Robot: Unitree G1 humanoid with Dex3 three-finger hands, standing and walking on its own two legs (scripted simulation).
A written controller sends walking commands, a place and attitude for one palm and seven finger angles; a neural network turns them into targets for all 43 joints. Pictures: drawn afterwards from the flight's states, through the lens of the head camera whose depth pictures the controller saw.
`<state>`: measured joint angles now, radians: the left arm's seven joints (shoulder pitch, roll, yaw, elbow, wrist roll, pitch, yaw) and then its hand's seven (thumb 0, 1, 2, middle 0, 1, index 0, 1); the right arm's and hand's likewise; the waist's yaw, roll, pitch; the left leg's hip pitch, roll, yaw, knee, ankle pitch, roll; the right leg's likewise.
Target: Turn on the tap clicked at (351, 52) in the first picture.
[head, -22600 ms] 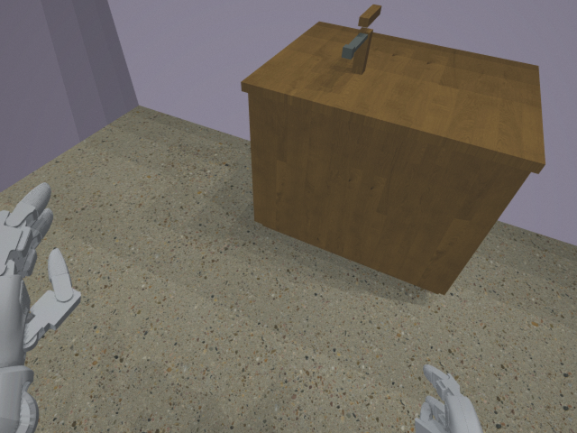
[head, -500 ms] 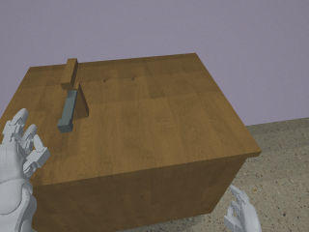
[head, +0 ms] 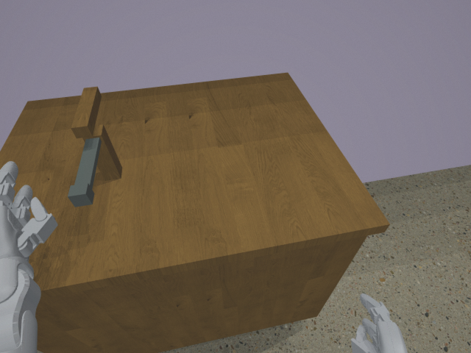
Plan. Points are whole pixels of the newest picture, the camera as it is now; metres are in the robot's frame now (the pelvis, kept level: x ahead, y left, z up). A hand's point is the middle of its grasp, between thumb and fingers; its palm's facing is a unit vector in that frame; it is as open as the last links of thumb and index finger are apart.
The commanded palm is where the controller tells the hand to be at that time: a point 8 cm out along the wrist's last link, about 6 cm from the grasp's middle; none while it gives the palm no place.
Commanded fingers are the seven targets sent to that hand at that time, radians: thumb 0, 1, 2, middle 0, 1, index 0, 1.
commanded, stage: reach beside the lever's end, fingers flat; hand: left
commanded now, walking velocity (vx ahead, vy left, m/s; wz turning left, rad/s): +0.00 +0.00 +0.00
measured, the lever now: (81, 195) +0.31 +0.30 +0.11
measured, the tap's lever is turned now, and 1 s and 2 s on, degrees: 0 0 16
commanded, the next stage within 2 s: push the lever round in 0.70 s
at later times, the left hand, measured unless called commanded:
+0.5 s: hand (59, 201) +0.30 +0.33 +0.11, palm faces +0.51 -0.86 -0.10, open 7.8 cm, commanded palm +0.25 +0.36 +0.11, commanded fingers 0.00 0.90 0.90 -0.15 -0.15 -0.15 -0.15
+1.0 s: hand (66, 210) +0.28 +0.31 +0.11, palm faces +0.50 -0.86 -0.08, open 7.8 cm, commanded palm +0.24 +0.35 +0.10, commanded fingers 0.00 0.90 0.90 -0.15 -0.15 -0.15 -0.15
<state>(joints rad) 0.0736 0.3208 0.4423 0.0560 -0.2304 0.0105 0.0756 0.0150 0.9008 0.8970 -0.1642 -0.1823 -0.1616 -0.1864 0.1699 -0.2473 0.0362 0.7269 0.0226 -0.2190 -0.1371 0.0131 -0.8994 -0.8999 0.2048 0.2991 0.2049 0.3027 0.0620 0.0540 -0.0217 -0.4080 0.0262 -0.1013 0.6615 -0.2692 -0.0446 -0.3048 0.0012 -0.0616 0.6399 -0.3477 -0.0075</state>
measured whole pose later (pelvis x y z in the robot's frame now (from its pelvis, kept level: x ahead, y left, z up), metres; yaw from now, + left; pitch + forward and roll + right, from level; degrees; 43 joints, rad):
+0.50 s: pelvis +0.01 +0.01 +0.00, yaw +0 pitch +4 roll -2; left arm -0.06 0.36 0.49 0.27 -0.23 -0.10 -0.02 0.02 0.90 0.90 -0.15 -0.15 -0.15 -0.15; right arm 0.22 -0.26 0.02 0.72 0.02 -0.21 -0.12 0.01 -0.90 -0.90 0.20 0.30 0.20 0.30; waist 0.04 0.05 -0.03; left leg -0.49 0.02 -0.10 0.71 -0.29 -0.03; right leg -0.37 0.00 -0.05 0.66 -0.36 0.00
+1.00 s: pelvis +0.00 +0.01 +0.00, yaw +0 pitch +3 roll -2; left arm -0.01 0.31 0.41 0.16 -0.22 -0.06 0.03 0.01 0.90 0.90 -0.15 -0.15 -0.15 -0.15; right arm 0.17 -0.25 0.04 0.69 0.02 -0.22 -0.12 0.01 -0.90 -0.90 0.21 0.30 0.21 0.30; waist 0.06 0.05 -0.04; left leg -0.47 0.01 -0.10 0.71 -0.29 -0.03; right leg -0.36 -0.01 -0.06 0.67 -0.36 0.01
